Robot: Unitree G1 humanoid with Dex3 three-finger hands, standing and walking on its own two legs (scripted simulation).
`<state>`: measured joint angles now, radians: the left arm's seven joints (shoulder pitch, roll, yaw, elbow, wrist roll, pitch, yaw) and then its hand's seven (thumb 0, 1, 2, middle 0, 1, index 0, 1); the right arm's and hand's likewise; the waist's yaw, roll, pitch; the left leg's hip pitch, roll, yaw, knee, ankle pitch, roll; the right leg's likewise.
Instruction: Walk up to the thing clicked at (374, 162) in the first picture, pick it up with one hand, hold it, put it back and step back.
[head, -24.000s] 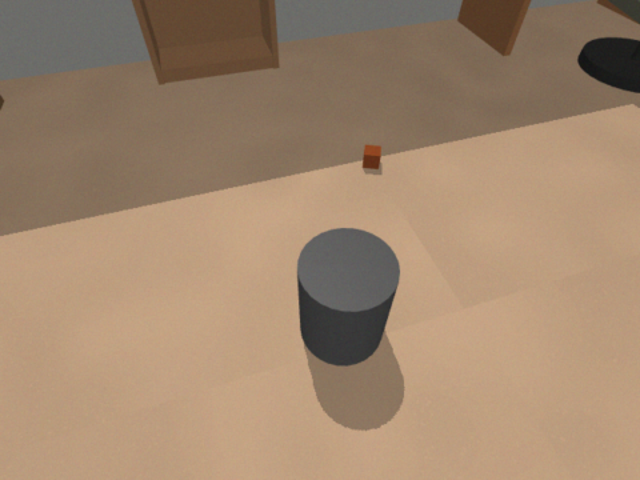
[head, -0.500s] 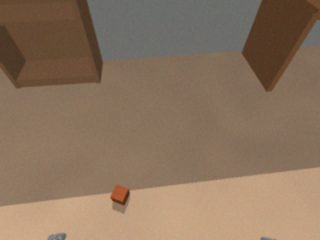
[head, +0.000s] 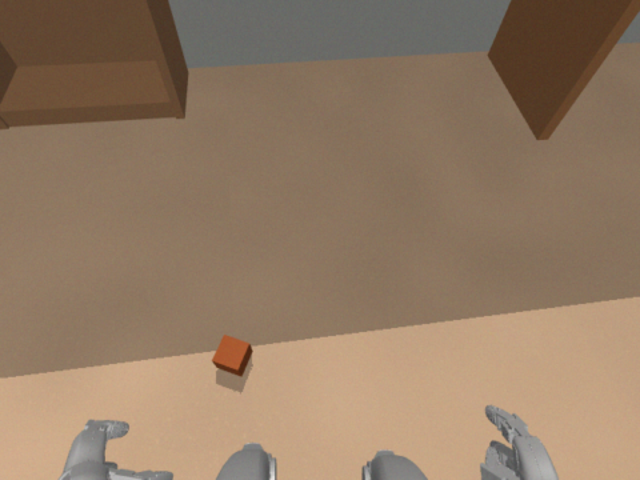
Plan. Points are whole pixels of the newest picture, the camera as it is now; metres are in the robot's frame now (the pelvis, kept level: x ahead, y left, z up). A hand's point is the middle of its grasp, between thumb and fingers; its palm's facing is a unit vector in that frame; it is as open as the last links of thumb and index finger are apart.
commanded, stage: rise first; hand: left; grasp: from above
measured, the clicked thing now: (233, 355) +0.44 +0.23 -0.69
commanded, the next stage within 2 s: none
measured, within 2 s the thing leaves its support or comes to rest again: neither
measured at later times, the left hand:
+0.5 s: hand out of the picture +0.13 +0.27 -0.22, palm faces -0.10 -0.74 -0.66, open 14.1 cm
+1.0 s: hand (180, 393) +0.29 +0.28 -0.41, palm faces -0.04 -0.40 -0.91, open 13.8 cm
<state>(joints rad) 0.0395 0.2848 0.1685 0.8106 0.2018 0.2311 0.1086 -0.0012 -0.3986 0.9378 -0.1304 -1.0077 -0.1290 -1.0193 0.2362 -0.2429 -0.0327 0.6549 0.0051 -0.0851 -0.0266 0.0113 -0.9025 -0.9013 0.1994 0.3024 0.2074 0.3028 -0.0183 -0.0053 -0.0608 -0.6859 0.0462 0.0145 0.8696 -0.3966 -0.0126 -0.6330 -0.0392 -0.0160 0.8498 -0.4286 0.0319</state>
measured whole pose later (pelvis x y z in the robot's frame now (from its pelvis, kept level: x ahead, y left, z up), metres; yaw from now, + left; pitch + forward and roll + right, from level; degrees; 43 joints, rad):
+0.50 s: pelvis -0.02 +0.00 -0.06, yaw +1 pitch +20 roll -2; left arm -0.02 0.25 0.13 0.77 0.33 0.40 0.31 0.00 -0.51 1.01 -0.08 -1.00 -0.05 -1.04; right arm 0.16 -0.21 0.00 0.64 -0.02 -0.11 -0.09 0.01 -0.82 -0.88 0.20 0.30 0.21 0.30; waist -0.01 0.00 -0.15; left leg -1.05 0.05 -0.03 1.20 -0.50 -0.02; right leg -0.97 -0.04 -0.04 1.17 -0.55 0.03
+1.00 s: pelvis -0.09 -0.01 -0.27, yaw -4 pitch +35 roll -4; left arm -0.90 0.46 0.35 1.44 0.47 0.51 0.77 0.00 -0.50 1.01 -0.10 -1.07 -0.11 -1.08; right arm 0.06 -0.26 -0.02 0.89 -0.14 -0.18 0.16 0.01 -0.91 -0.90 0.20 0.30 0.21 0.30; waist -0.13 0.00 -0.18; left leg -1.97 0.08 -0.09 1.95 -0.60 -0.04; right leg -1.89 0.01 -0.04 1.93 -0.64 0.02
